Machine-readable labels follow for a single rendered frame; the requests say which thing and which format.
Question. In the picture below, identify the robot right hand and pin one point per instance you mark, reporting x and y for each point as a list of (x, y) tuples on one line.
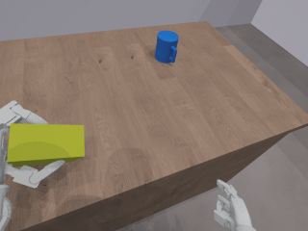
[(235, 212)]

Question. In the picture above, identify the table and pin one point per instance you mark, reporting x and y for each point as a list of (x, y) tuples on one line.
[(155, 134)]

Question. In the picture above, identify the left robot forearm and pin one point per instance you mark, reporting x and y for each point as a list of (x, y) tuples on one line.
[(6, 207)]

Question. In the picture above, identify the sponge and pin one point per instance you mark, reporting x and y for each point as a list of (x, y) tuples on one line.
[(44, 144)]

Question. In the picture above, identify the robot left hand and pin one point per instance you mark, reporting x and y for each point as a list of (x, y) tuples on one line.
[(13, 113)]

